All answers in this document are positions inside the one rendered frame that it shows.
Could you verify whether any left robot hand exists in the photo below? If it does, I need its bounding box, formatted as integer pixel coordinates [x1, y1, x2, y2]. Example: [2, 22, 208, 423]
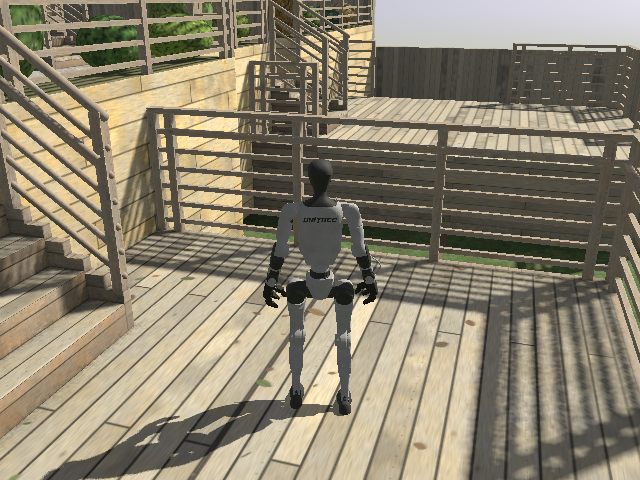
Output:
[263, 283, 286, 308]

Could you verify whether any robot right forearm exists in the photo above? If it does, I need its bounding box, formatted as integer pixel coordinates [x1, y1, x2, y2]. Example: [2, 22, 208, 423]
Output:
[356, 242, 376, 284]

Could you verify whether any robot right shin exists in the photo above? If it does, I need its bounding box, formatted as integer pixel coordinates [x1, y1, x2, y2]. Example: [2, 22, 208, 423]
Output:
[337, 333, 352, 401]

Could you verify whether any robot right thigh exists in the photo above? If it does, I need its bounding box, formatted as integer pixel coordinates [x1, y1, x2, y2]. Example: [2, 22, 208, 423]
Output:
[333, 279, 354, 351]

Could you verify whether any right robot upper arm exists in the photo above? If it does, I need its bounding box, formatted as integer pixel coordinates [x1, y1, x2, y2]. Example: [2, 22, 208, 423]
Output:
[341, 202, 367, 257]

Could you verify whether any right robot hand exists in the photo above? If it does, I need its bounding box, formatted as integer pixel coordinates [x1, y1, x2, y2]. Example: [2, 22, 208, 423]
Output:
[355, 280, 378, 305]

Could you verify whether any robot left forearm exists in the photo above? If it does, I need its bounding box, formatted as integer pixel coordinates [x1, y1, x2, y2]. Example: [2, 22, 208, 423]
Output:
[265, 242, 284, 287]

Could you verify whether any left robot upper arm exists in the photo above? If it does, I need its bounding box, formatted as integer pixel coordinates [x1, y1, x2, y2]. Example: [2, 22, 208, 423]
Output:
[274, 202, 299, 258]

